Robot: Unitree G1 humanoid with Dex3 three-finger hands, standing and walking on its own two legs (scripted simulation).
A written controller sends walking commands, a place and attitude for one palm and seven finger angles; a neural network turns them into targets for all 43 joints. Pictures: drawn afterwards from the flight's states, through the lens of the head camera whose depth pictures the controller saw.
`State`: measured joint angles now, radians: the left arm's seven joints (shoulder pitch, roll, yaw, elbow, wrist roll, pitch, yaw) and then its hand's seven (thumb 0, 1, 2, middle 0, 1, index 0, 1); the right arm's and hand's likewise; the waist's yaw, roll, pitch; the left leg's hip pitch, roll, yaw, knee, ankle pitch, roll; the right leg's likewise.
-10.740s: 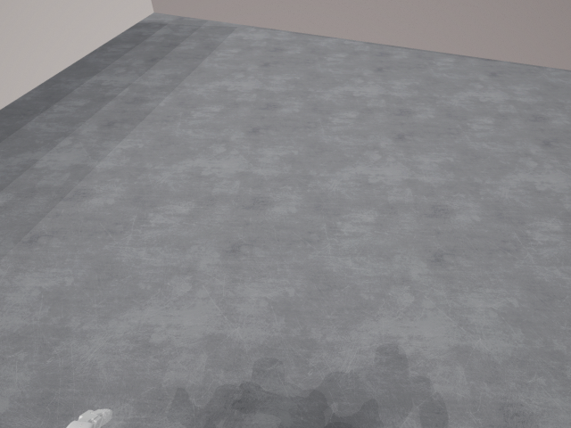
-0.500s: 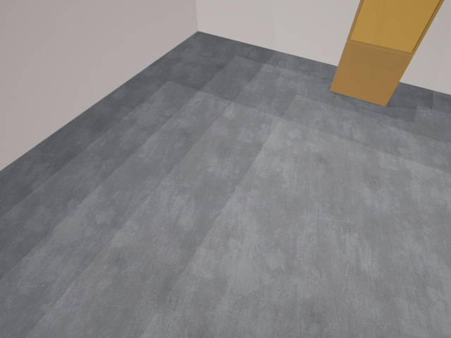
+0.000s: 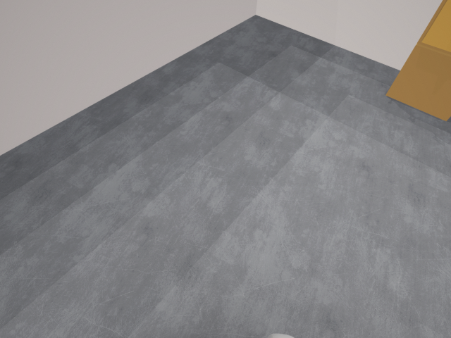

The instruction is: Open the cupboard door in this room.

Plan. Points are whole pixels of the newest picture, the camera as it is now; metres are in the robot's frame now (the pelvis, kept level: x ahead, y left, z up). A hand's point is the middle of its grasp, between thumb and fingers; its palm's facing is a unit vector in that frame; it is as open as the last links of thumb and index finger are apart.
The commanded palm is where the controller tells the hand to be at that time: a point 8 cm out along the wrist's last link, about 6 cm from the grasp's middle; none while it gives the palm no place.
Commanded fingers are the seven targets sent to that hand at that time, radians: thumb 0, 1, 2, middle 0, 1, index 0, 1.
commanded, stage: stand and wait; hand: left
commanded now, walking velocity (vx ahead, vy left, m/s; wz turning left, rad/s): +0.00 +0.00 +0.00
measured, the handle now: out of the picture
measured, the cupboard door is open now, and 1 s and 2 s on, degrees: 0 0 0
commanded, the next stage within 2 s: turn or walk to find it in 0.08 s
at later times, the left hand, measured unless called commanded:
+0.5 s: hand out of the picture -0.04 +0.16 -0.18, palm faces +0.22 -0.95 -0.20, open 7.4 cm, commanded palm none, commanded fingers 0.00 0.90 0.90 -0.20 -0.30 -0.20 -0.30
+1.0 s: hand out of the picture -0.01 +0.18 -0.15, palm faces +0.35 -0.89 -0.30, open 7.4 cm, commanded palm none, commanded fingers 0.00 0.90 0.90 -0.20 -0.30 -0.20 -0.30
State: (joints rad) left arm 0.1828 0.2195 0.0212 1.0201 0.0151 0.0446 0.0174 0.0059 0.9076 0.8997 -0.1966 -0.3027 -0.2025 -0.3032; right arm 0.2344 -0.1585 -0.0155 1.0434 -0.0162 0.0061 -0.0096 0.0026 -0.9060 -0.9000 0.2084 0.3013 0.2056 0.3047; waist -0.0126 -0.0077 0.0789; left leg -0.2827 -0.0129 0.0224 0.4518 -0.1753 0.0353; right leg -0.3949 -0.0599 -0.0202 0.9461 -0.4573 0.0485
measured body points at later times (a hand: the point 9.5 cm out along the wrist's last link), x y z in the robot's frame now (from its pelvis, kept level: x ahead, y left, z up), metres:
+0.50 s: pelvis -0.02 -0.02 -0.01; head +0.02 +0.00 +0.44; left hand -0.05 +0.21 -0.17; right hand +0.08 -0.27 -0.15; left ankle -0.07 +0.09 -0.73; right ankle +0.00 -0.14 -0.74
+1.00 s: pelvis -0.04 -0.05 -0.01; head +0.01 -0.07 +0.44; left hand -0.03 +0.23 -0.13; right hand +0.10 -0.27 -0.17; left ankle -0.08 +0.08 -0.73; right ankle +0.00 -0.15 -0.74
